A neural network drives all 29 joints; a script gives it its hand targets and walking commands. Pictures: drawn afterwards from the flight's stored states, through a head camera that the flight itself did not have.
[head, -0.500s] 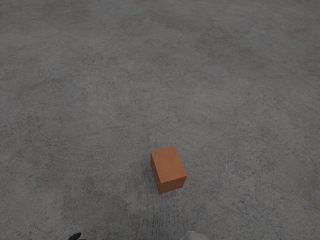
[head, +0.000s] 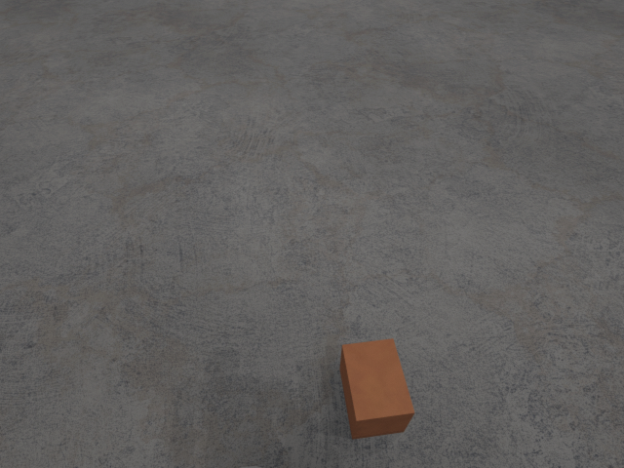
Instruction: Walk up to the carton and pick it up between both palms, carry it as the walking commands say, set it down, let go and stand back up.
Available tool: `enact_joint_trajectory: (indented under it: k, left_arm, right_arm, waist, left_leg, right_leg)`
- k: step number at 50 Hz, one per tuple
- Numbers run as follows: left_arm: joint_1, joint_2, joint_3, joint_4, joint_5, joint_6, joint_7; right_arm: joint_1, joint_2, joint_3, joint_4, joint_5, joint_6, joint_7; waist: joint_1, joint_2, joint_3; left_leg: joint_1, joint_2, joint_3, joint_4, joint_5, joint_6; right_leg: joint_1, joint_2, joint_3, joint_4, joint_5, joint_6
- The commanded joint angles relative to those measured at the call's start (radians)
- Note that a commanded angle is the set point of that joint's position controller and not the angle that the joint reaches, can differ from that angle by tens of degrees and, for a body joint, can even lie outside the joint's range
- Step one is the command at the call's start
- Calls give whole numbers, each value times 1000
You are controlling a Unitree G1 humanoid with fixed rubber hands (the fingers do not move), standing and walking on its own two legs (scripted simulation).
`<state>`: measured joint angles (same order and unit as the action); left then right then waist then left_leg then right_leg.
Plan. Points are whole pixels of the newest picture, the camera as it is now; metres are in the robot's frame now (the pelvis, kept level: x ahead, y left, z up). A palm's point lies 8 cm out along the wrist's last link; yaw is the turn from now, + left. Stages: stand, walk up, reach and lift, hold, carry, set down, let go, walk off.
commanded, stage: walk up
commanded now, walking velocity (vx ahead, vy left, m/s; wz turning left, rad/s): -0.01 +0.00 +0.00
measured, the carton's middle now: (372, 388) +0.48 -0.12 -0.68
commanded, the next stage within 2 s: none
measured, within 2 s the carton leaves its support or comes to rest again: neither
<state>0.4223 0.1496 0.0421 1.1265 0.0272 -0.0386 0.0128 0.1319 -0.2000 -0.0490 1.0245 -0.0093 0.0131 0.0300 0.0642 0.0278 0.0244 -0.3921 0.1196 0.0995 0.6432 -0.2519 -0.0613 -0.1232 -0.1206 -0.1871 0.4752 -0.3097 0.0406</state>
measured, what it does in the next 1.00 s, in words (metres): steps on the spot: left foot, then right foot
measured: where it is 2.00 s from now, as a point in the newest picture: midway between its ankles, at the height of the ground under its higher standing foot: outside the picture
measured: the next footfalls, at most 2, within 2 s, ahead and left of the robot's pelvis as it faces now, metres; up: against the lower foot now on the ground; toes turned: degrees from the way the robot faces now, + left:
left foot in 0.04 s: +0.12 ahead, +0.15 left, +0.00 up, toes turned +10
right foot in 0.40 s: +0.03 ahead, -0.14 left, +0.00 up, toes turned -8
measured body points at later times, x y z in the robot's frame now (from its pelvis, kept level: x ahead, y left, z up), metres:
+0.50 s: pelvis +0.01 -0.05 -0.01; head +0.03 -0.08 +0.44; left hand +0.09 +0.21 -0.14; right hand +0.02 -0.30 -0.18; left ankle +0.05 +0.12 -0.71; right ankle -0.01 -0.13 -0.74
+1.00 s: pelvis +0.04 -0.07 -0.01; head +0.02 -0.06 +0.44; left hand +0.01 +0.14 -0.18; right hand +0.00 -0.28 -0.17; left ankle -0.01 +0.04 -0.74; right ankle -0.01 -0.13 -0.74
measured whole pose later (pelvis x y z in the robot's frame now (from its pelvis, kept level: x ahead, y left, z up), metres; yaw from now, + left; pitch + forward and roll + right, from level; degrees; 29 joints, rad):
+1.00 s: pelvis +0.04 -0.07 -0.01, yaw -1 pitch -3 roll +1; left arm 0.34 0.13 0.01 1.17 -0.01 -0.01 0.03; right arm 0.34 -0.11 -0.01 1.20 -0.01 -0.01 -0.03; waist 0.02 -0.04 0.00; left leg -0.10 0.01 0.11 0.54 -0.38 0.00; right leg -0.13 0.00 -0.13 0.58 -0.40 -0.07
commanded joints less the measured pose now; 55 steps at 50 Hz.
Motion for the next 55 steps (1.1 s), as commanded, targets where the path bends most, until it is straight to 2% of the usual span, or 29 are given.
enact_joint_trajectory:
  k: [1,2,3,5,6,8,12,14,17,19,20,21,22,23,25,28,33,36,37,38,39,41,46,47,48,49,50,51,55]
  left_arm:
    - [5,29,-10,-34,-25,-9,5]
    - [46,8,-6,-46,-36,-3,14]
    - [47,6,-5,-55,-37,13,23]
    - [55,24,1,-36,-31,38,22]
    - [31,22,-2,-30,-24,48,22]
    - [-14,78,4,-30,-19,65,16]
    - [-48,98,30,-40,1,100,9]
    - [-100,78,24,-62,-5,101,2]
    - [-124,61,27,-84,-5,94,-6]
    - [-15,68,19,-35,-7,78,0]
    - [8,116,24,-17,-2,68,1]
    - [37,173,39,-9,15,55,9]
    - [-76,235,39,-73,17,65,9]
    - [-126,199,30,-74,16,65,14]
    - [-174,129,-11,-72,5,27,26]
    - [-215,101,-26,-77,-9,-1,27]
    - [-159,87,-20,-30,-11,12,33]
    - [-144,64,-24,-4,-27,28,36]
    - [-131,65,-16,-10,-37,25,33]
    - [-95,106,-6,-1,-32,23,25]
    - [-134,145,4,-24,-29,32,24]
    - [-138,132,6,-30,-32,31,15]
    - [-131,57,-25,-12,-42,17,11]
    - [-127,46,-35,-25,-42,14,11]
    - [-93,-1,-39,0,-52,5,20]
    - [-86,36,-31,-24,-29,-5,16]
    - [-95,15,-37,-7,-43,7,30]
    - [-72,27,-29,2,-41,7,32]
    - [-63,57,-25,9,-33,13,41]
  right_arm:
    - [187,-115,-25,23,2,-46,-46]
    - [215,-173,-39,34,4,-50,-53]
    - [214,-159,-35,32,5,-45,-52]
    - [164,-102,-21,41,-2,-35,-67]
    - [116,-96,-26,17,-2,-30,-75]
    - [59,-118,-28,0,-10,-23,-82]
    - [58,-182,-58,11,3,-17,-106]
    - [27,-155,-52,2,-7,-14,-106]
    - [-21,-164,-50,13,-17,-10,-97]
    - [-62,-165,-47,15,-5,2,-84]
    - [1,-140,-39,32,3,13,-77]
    - [39,-23,3,15,6,17,-69]
    - [30,-53,-10,-11,3,35,-80]
    - [-38,-68,-6,-7,-7,39,-73]
    - [14,-55,-2,40,-5,37,-60]
    - [133,-10,-1,91,6,42,-51]
    - [113,-23,19,118,10,39,-64]
    - [108,5,28,119,11,24,-68]
    - [127,5,12,125,14,20,-65]
    - [209,-22,8,144,11,7,-59]
    - [233,-58,-3,147,5,7,-55]
    - [203,-30,4,134,-9,-4,-53]
    - [215,22,28,142,-11,-37,-63]
    - [217,14,36,127,-8,-40,-65]
    - [198,42,49,135,3,-47,-79]
    - [203,17,28,126,-2,-53,-65]
    - [178,19,37,119,10,-49,-76]
    - [164,31,35,123,4,-48,-80]
    - [202,9,31,127,18,-45,-83]
  waist:
    - [-115,54,-17]
    - [-107,215,-88]
    - [-97,209,-122]
    - [-87,136,-81]
    - [-87,254,-74]
    - [-93,353,-53]
    - [-82,165,-51]
    - [-83,191,-32]
    - [-56,180,-44]
    - [0,123,-106]
    - [7,-7,-130]
    - [31,-389,-152]
    - [-2,-434,-48]
    - [22,-380,-12]
    - [-48,-122,42]
    - [-92,-207,-44]
    - [-60,-212,-29]
    - [-71,-107,43]
    - [-65,-151,31]
    - [-82,-121,-49]
    - [-94,-109,12]
    - [-79,-61,138]
    - [-70,37,218]
    - [-65,12,228]
    - [-46,20,216]
    - [-58,-47,130]
    - [-50,-6,182]
    - [-40,-34,159]
    - [-47,-48,21]
  left_leg:
    - [390,129,-86,-216,709,40]
    - [425,258,-189,-232,965,102]
    - [399,309,-236,-270,931,151]
    - [324,259,-143,-275,682,193]
    - [309,237,-145,-291,582,186]
    - [221,220,-164,-305,486,183]
    - [156,420,-333,-356,308,260]
    - [66,356,-270,-377,140,247]
    - [35,301,-203,-353,137,191]
    - [38,241,-127,-248,101,134]
    - [-20,171,-57,-129,-11,93]
    - [-173,7,39,92,-230,29]
    - [-226,-53,32,250,-340,16]
    - [-207,5,-53,303,-284,17]
    - [-128,-12,-98,265,-207,12]
    - [-36,-56,-93,208,-133,36]
    - [46,-82,-74,-12,-130,47]
    - [139,-80,-46,-180,-12,64]
    - [182,-80,-34,-235,9,64]
    - [278,-87,-5,-174,-112,95]
    - [288,-77,-21,-157,-244,106]
    - [268,-48,-43,-169,-307,106]
    - [184,-13,-99,-267,-197,109]
    - [206,-6,-122,-276,-164,114]
    - [174,15,-114,-270,222,99]
    - [185,11,-99,-223,27,114]
    - [159,7,-105,-229,328,103]
    - [183,12,-80,-218,370,105]
    - [257,25,-73,-207,452,96]
  right_leg:
    - [-265,13,24,73,179,-35]
    - [-278,62,19,133,-86,2]
    - [-247,54,54,198,-230,9]
    - [-235,52,103,299,-233,-6]
    - [-248,50,84,287,-212,-12]
    - [-236,36,123,317,-197,-3]
    - [-312,2,203,547,-193,2]
    - [-296,6,210,522,-142,-11]
    - [-212,29,187,308,-75,-17]
    - [-38,66,104,24,101,-23]
    - [77,30,148,-97,130,-30]
    - [127,-180,411,-290,-38,-81]
    - [-34,-236,508,-320,-137,-168]
    - [-98,-219,505,-328,-240,-207]
    - [-103,-170,388,-212,484,-133]
    - [5,-127,246,-170,834,-131]
    - [75,-128,297,-211,495,-127]
    - [-30,-132,316,-225,277,-157]
    - [-38,-128,318,-221,151,-127]
    - [-89,-134,362,-243,-316,-155]
    - [-185,-147,391,-252,-494,-155]
    - [-322,-107,399,-262,-540,-143]
    - [-244,-30,271,-126,-279,-110]
    - [-268,-13,250,-111,-198,-96]
    - [-150,-12,196,-88,216,-82]
    - [-99,11,184,-64,59,-90]
    - [-69,-16,193,-85,387,-77]
    - [-31,-14,177,-66,495,-75]
    - [79,-16,169,-49,632,-85]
